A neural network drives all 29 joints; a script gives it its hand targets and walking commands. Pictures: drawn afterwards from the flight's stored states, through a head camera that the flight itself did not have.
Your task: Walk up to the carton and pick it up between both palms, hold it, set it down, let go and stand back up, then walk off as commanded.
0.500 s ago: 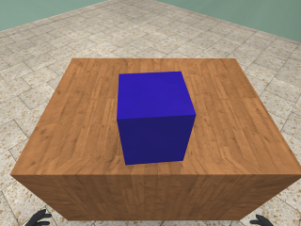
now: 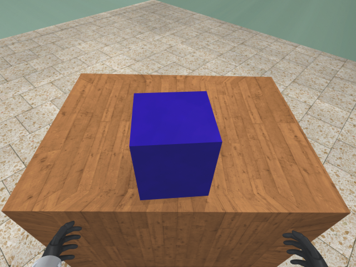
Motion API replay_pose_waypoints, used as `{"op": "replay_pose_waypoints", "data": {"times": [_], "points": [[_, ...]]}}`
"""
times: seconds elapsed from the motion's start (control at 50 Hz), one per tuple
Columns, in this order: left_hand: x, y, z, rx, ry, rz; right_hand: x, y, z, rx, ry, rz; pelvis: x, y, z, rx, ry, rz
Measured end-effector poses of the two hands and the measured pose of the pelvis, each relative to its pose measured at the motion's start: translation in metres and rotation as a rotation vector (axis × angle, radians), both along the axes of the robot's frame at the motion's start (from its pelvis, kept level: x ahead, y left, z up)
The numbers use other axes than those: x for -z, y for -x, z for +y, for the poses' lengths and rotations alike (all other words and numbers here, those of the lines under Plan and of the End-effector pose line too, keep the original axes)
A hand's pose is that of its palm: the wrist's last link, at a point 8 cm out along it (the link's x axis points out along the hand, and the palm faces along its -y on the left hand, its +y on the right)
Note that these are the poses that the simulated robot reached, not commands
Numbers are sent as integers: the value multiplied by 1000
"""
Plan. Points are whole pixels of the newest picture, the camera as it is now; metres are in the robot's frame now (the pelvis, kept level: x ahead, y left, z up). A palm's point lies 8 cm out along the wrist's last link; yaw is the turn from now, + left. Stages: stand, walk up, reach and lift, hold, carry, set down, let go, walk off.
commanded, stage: reach and lift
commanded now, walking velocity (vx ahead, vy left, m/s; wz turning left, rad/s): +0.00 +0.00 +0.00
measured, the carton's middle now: (172, 146) +0.46 +0.02 -0.01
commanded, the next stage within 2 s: none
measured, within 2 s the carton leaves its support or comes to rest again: neither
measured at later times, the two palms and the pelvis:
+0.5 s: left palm out of the picture +0.14 +0.27 -0.05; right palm out of the picture +0.14 -0.24 -0.03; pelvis -0.02 +0.02 +0.01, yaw +0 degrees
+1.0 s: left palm (65, 249) +0.18 +0.24 -0.01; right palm (282, 247) +0.18 -0.20 +0.00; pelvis +0.00 +0.01 +0.01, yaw +0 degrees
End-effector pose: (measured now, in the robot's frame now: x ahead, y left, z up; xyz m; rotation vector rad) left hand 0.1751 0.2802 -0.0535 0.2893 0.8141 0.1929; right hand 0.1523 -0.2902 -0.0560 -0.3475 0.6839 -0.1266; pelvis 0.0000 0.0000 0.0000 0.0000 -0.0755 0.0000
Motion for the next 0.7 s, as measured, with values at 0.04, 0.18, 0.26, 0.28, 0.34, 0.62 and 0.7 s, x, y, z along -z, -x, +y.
{"op": "replay_pose_waypoints", "data": {"times": [0.04,0.18,0.26,0.28,0.34,0.62,0.7], "points": [[5,10,4,-6,7,21,0,6,5,8,-3,10,-1,0,4,0,5,-1],[11,36,18,-20,15,3,-6,18,41,21,-61,-30,-4,4,20,0,26,-1],[0,32,20,-37,17,-106,-15,14,58,-18,-92,-83,-5,9,26,-1,34,-9],[-3,30,20,-41,18,-128,-17,13,60,-25,-97,-92,-5,11,27,-1,35,-11],[-7,28,17,-49,21,-170,-20,15,59,-20,-109,-109,-5,15,28,-1,36,-13],[-18,23,-28,-47,94,-289,-41,-2,51,-41,-166,-247,-6,19,13,-1,17,-9],[-25,12,-31,-55,111,-343,-44,-9,61,-60,-196,-273,-6,15,11,-1,14,-5]]}}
